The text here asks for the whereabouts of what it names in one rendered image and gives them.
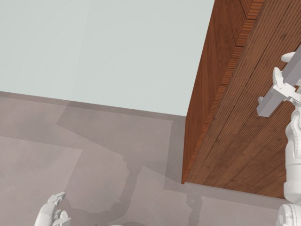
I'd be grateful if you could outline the handle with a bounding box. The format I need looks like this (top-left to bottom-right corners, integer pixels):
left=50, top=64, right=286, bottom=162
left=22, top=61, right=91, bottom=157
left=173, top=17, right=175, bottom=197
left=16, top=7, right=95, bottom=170
left=256, top=45, right=301, bottom=117

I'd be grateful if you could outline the right robot hand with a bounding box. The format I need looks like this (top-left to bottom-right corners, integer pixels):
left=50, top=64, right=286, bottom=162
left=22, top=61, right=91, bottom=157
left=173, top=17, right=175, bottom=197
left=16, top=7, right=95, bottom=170
left=271, top=52, right=301, bottom=109

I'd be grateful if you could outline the left robot hand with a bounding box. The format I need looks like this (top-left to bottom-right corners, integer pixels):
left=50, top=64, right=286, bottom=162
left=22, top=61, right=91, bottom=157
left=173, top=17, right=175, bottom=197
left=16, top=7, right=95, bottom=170
left=34, top=192, right=71, bottom=226

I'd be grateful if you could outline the right robot forearm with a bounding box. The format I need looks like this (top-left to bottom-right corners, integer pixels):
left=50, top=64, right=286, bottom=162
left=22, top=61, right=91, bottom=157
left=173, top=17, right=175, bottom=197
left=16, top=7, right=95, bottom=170
left=284, top=107, right=301, bottom=206

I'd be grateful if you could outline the wardrobe door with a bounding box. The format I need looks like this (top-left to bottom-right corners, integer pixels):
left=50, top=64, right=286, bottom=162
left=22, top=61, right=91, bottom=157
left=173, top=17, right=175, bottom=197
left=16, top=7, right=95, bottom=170
left=186, top=0, right=301, bottom=199

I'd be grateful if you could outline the right robot upper arm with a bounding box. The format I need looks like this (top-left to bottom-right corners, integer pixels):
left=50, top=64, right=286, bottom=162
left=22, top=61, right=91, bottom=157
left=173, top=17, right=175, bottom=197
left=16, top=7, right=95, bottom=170
left=275, top=203, right=301, bottom=226

